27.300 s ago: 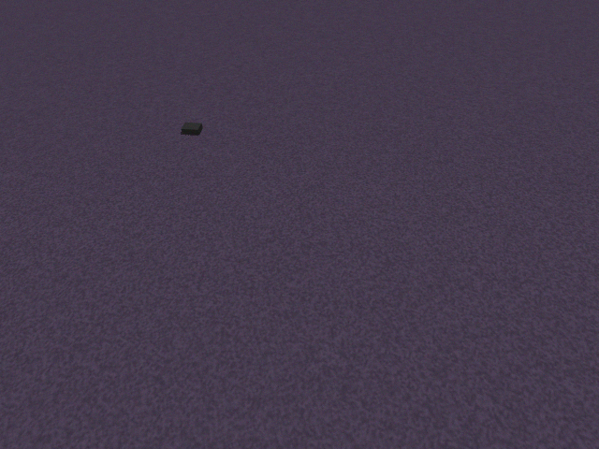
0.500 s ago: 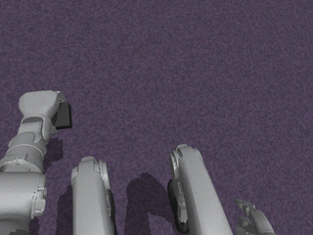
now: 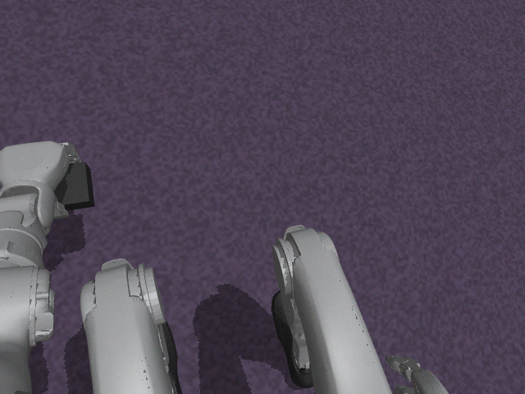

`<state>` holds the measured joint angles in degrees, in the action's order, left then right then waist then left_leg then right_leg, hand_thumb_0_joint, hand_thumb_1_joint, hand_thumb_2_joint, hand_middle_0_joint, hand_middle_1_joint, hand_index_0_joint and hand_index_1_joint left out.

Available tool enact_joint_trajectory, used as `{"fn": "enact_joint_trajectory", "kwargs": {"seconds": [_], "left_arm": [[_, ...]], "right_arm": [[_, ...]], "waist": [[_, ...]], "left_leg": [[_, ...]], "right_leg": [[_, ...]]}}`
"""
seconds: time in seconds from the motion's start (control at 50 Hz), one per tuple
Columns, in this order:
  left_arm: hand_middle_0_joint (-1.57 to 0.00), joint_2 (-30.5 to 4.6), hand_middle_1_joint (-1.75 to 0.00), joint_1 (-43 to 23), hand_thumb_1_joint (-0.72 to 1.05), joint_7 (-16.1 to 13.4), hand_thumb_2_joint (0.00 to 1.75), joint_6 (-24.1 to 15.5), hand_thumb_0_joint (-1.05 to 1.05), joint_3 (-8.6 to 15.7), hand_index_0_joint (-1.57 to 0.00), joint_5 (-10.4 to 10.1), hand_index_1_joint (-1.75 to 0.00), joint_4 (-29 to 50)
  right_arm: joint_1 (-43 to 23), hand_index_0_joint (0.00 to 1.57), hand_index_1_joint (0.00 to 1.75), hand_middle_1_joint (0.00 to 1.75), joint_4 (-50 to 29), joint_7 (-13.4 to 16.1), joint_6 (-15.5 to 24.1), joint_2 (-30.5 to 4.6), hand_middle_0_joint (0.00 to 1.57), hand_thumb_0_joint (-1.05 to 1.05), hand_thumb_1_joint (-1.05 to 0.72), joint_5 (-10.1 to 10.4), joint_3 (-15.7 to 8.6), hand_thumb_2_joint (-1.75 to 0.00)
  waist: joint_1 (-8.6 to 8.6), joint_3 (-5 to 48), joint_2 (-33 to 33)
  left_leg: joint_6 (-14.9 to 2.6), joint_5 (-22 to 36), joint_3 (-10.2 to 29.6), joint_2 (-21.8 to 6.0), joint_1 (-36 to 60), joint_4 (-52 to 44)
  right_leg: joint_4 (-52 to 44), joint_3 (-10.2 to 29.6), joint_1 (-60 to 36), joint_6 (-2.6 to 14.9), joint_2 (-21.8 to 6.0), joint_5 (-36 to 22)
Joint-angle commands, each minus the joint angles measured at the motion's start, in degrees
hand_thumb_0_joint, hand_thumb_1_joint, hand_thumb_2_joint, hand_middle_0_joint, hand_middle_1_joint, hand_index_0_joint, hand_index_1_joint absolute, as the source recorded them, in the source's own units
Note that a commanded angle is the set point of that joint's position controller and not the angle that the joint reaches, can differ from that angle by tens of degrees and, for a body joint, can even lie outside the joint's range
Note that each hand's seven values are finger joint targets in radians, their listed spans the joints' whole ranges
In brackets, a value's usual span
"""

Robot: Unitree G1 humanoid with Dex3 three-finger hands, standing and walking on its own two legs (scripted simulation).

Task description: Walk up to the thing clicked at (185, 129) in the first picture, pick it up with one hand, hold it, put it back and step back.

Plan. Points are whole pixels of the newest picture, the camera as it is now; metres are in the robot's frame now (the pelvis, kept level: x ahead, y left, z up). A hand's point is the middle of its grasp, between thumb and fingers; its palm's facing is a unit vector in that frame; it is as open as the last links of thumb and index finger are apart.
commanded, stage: crouch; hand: left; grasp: from above
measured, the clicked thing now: (56, 188) +0.47 +0.27 -0.19
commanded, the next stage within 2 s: lower in 0.20 s
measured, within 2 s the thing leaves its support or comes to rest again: neither
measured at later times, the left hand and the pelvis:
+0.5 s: hand (60, 195) +0.46 +0.27 -0.20, palm faces -0.48 -0.05 -0.88, open 9.6 cm; pelvis +0.01 +0.00 -0.03, yaw -2 degrees
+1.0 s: hand (73, 198) +0.47 +0.27 -0.26, palm faces -0.47 -0.07 -0.88, open 9.6 cm; pelvis +0.01 +0.00 -0.05, yaw -4 degrees
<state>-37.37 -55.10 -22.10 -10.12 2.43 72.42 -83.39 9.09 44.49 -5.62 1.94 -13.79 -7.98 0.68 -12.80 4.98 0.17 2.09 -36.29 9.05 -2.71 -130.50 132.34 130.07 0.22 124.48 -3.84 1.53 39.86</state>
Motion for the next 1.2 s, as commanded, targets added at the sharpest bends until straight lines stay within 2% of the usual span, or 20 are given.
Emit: {"fn": "enact_joint_trajectory", "kwargs": {"seconds": [0.0,0.06,0.24,0.32,0.38,0.44,0.52,0.6,0.66,0.72,0.76,0.84,0.96,1.0,1.04,1.06,1.08,1.1,1.16,1.18], "left_arm": [[-1.05,-14.16,-0.52,-20.70,0.72,-3.05,0.57,-0.50,0.00,1.62,-1.08,-0.07,-0.49,6.97],[-1.05,-15.87,-0.51,-21.12,0.72,-3.56,0.56,-0.78,0.00,2.51,-1.08,0.04,-0.49,6.79],[-1.09,-15.30,-0.52,-20.02,0.75,-4.10,0.59,-0.71,0.00,1.83,-1.10,0.49,-0.50,4.32],[-1.10,-16.41,-0.48,-19.97,0.73,-4.45,0.59,-0.95,0.00,3.04,-1.11,0.35,-0.47,5.95],[-1.12,-14.25,-0.47,-18.69,0.74,-4.18,0.59,-1.13,0.00,1.43,-1.12,0.20,-0.46,1.62],[-1.12,-18.70,-0.47,-19.34,0.76,-4.99,0.58,-1.90,0.00,3.78,-1.13,0.38,-0.46,2.99],[-1.15,-17.59,-0.48,-18.58,0.79,-6.03,0.60,-2.93,0.00,3.22,-1.16,1.09,-0.47,2.27],[-1.16,-20.19,-0.49,-19.01,0.80,-7.68,0.63,-3.49,0.00,5.23,-1.16,1.84,-0.49,3.06],[-1.16,-18.84,-0.51,-18.21,0.82,-8.71,0.62,-3.07,0.00,4.34,-1.17,2.31,-0.50,-0.73],[-1.16,-20.71,-0.51,-18.50,0.82,-9.14,0.62,-3.09,0.00,4.94,-1.17,2.05,-0.50,-0.17],[-1.17,-22.67,-0.51,-18.26,0.83,-9.68,0.64,-3.15,0.00,6.65,-1.17,2.13,-0.51,2.08],[-1.15,-20.04,-0.48,-17.84,0.81,-9.87,0.62,-2.55,0.00,4.54,-1.16,1.33,-0.47,-1.75],[-1.16,-23.07,-0.47,-16.73,0.81,-11.12,0.62,-2.93,0.00,6.78,-1.17,1.34,-0.46,-0.99],[-1.16,-21.12,-0.48,-16.51,0.82,-11.22,0.62,-2.77,0.00,5.04,-1.17,1.29,-0.47,-3.43],[-1.17,-22.58,-0.49,-16.89,0.84,-11.58,0.64,-2.98,0.00,5.41,-1.18,1.47,-0.48,-2.83],[-1.17,-24.92,-0.47,-16.62,0.83,-12.08,0.63,-3.19,0.00,7.31,-1.18,1.28,-0.46,-1.71],[-1.18,-23.97,-0.47,-15.08,0.83,-12.35,0.62,-3.03,0.00,7.14,-1.18,1.41,-0.46,-3.47],[-1.18,-23.55,-0.47,-15.66,0.86,-12.40,0.59,-3.13,0.00,6.25,-1.19,1.78,-0.46,-4.02],[-1.19,-25.24,-0.46,-15.58,0.85,-13.21,0.61,-3.44,0.00,7.55,-1.19,2.01,-0.45,-3.44],[-1.18,-25.08,-0.47,-16.29,0.86,-13.39,0.60,-3.38,0.00,6.85,-1.20,2.09,-0.45,-4.35]], "right_arm": [[9.62,0.20,0.30,0.30,-1.38,0.32,0.89,-13.80,0.20,0.00,-0.90,-0.32,-3.47,-0.90],[9.77,0.20,0.30,0.30,-1.31,0.19,1.06,-14.18,0.20,0.00,-0.90,-0.55,-2.92,-0.90],[9.44,0.20,0.30,0.30,-1.47,-0.45,1.38,-14.54,0.20,0.00,-0.91,-1.11,-2.02,-0.90],[10.03,0.20,0.30,0.30,-1.42,-0.57,1.27,-14.71,0.20,0.00,-0.90,-1.32,-1.94,-0.90],[9.91,0.20,0.30,0.30,-1.27,-0.91,1.45,-14.87,0.20,0.00,-0.91,-1.49,-1.46,-0.90],[9.39,0.20,0.30,0.30,-1.27,-0.97,1.68,-15.25,0.20,0.00,-0.91,-1.81,-0.91,-0.90],[9.02,0.20,0.30,0.30,-1.58,-1.36,1.82,-15.31,0.20,0.00,-0.91,-2.44,-0.49,-0.90],[8.86,0.20,0.30,0.30,-1.19,-1.59,1.94,-15.94,0.20,0.00,-0.91,-3.12,-0.29,-0.90],[8.51,0.20,0.30,0.30,-1.22,-1.94,2.24,-15.90,0.20,0.00,-0.91,-3.86,0.23,-0.90],[8.10,0.20,0.30,0.30,-1.25,-2.32,2.78,-16.17,0.20,0.00,-0.91,-4.23,0.65,-0.90],[8.48,0.20,0.30,0.30,-1.25,-2.38,2.74,-16.74,0.20,0.00,-0.90,-4.54,0.81,-0.90],[7.75,0.20,0.30,0.30,-1.10,-3.06,3.31,-16.56,0.20,0.00,-0.90,-4.74,1.30,-0.89],[7.32,0.20,0.30,0.30,-1.23,-3.42,3.75,-17.85,0.20,0.00,-0.90,-5.29,2.16,-0.90],[7.01,0.20,0.30,0.30,-1.24,-3.97,4.24,-17.27,0.20,0.00,-0.90,-5.82,2.72,-0.90],[7.01,0.20,0.30,0.30,-1.17,-4.29,4.57,-17.81,0.20,0.00,-0.90,-5.99,2.94,-0.89],[6.97,0.20,0.30,0.30,-1.32,-4.32,4.60,-18.36,0.20,0.00,-0.90,-6.18,2.95,-0.89],[6.88,0.20,0.30,0.30,-1.11,-4.22,4.61,-18.65,0.20,0.00,-0.90,-5.96,3.06,-0.90],[6.16,0.20,0.30,0.30,-1.38,-4.50,4.90,-18.64,0.20,0.00,-0.90,-6.40,3.18,-0.90],[5.79,0.20,0.30,0.30,-1.84,-4.77,5.03,-18.65,0.20,0.00,-0.90,-6.62,3.39,-0.90],[5.77,0.20,0.30,0.30,-1.78,-5.05,5.32,-18.68,0.20,0.00,-0.90,-6.98,3.70,-0.90]], "waist": [[-0.68,37.36,13.78],[-0.15,37.08,14.39],[-1.25,35.00,15.86],[-1.07,37.34,15.24],[-3.08,32.44,13.16],[-1.54,34.02,14.71],[-2.55,34.75,15.69],[-2.30,35.70,17.79],[-3.92,32.99,16.38],[-3.56,31.10,17.38],[-3.01,35.28,17.71],[-4.78,31.72,16.25],[-3.97,31.99,16.97],[-5.47,31.00,16.62],[-5.67,30.94,17.73],[-5.03,32.49,17.54],[-4.42,30.71,17.27],[-5.48,29.71,17.86],[-4.95,30.90,18.67],[-5.82,29.90,18.41]], "left_leg": [[-3.16,3.68,-7.30,1.41,29.81,-11.60],[-3.12,3.54,-7.27,1.62,28.57,-11.23],[-2.97,3.88,-6.88,1.46,27.82,-9.14],[-3.06,5.79,-7.00,1.56,27.79,-8.20],[-3.20,4.58,-6.37,1.53,25.48,-7.54],[-3.14,5.86,-6.47,1.51,25.74,-6.54],[-2.96,6.73,-6.07,1.22,26.11,-5.43],[-2.68,7.69,-5.95,1.21,27.40,-4.61],[-2.89,6.94,-5.78,1.12,25.68,-3.33],[-2.92,5.44,-5.68,1.14,24.04,-3.20],[-2.90,7.51,-5.53,1.03,25.11,-2.57],[-3.07,5.92,-5.01,0.97,23.03,-1.77],[-2.88,7.37,-4.71,0.93,23.68,-0.97],[-2.91,7.61,-4.49,0.71,23.44,-0.40],[-2.87,8.73,-4.20,0.66,23.94,0.00],[-2.89,9.22,-4.05,0.54,23.71,-0.06],[-2.76,8.56,-4.27,0.82,23.81,-0.05],[-2.59,8.28,-4.19,0.63,23.98,0.43],[-2.64,7.72,-3.72,0.47,24.25,-0.27],[-2.74,7.26,-3.74,0.44,23.10,0.51]], "right_leg": [[-14.20,-8.32,-14.15,5.56,1.10,-9.03],[-13.29,-8.48,-13.81,5.60,1.05,-8.80],[-11.08,-9.33,-11.84,5.61,1.39,-9.77],[-10.86,-9.28,-13.78,5.24,1.40,-11.66],[-10.20,-9.84,-11.93,5.24,1.59,-10.82],[-9.41,-9.65,-13.12,5.18,1.59,-11.81],[-8.44,-10.16,-13.70,4.99,2.00,-13.05],[-7.31,-10.46,-13.18,5.03,2.00,-13.83],[-6.94,-10.67,-12.20,4.80,2.21,-13.90],[-6.83,-10.74,-11.87,4.83,2.28,-12.44],[-6.44,-10.86,-14.69,4.53,2.33,-14.44],[-5.98,-11.25,-12.57,4.58,2.66,-13.57],[-5.40,-11.91,-14.09,4.62,2.83,-14.74],[-4.78,-12.08,-13.98,4.39,3.00,-15.64],[-4.46,-12.28,-14.48,4.34,3.14,-16.86],[-4.60,-12.27,-15.88,4.30,3.29,-17.15],[-4.75,-12.49,-14.73,4.56,3.08,-16.08],[-4.26,-12.84,-13.56,4.74,3.20,-15.72],[-4.29,-12.98,-14.57,4.61,3.53,-15.48],[-4.00,-12.80,-14.52,4.51,3.52,-15.47]]}}
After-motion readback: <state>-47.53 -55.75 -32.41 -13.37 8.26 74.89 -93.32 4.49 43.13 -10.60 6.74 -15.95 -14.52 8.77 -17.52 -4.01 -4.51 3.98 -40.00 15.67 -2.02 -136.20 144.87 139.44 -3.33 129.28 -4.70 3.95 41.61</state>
